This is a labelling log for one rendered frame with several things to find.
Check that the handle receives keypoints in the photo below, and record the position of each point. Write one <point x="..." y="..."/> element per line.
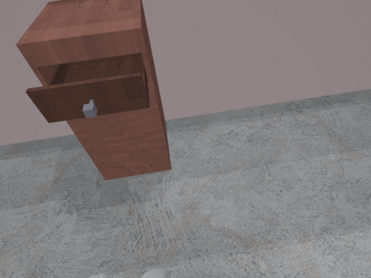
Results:
<point x="90" y="109"/>

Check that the drawer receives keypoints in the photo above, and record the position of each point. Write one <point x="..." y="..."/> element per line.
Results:
<point x="117" y="84"/>

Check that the cabinet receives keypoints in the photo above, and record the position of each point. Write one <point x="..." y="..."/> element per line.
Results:
<point x="121" y="144"/>

